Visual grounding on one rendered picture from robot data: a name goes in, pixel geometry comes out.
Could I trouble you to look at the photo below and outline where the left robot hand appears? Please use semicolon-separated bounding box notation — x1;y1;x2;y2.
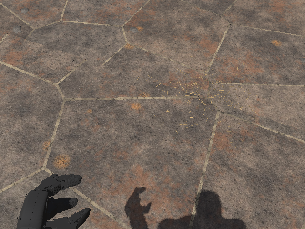
16;174;91;229

